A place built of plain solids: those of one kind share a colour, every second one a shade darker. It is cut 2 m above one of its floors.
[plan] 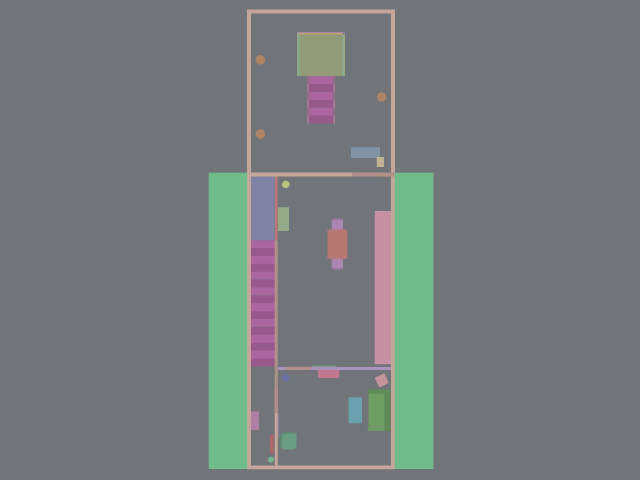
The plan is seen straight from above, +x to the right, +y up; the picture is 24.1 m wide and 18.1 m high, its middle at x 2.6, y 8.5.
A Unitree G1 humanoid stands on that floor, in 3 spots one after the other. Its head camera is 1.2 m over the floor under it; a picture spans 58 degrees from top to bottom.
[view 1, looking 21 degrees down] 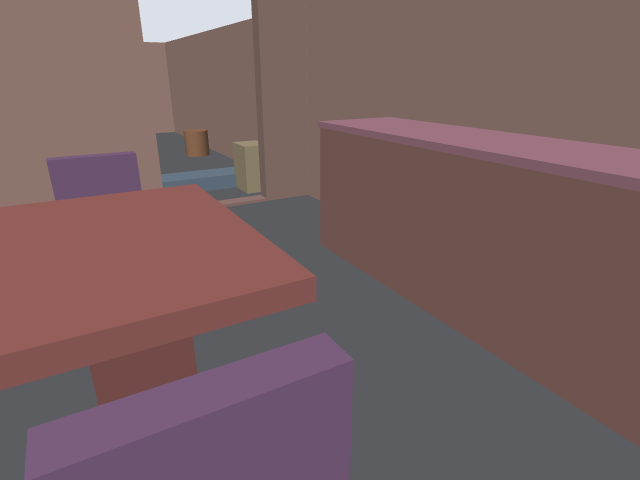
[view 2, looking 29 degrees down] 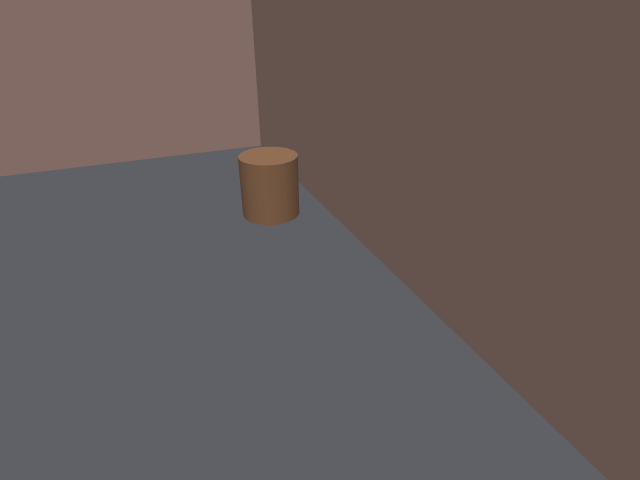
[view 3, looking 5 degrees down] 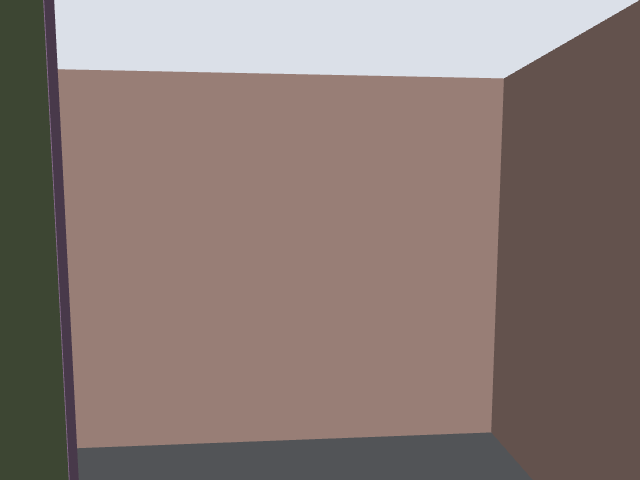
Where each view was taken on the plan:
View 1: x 3.16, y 6.97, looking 60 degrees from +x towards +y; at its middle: ground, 3.35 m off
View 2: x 1.05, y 14.95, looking -113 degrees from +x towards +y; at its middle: ground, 2.48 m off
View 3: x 4.24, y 14.95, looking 86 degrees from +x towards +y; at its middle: wall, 2.11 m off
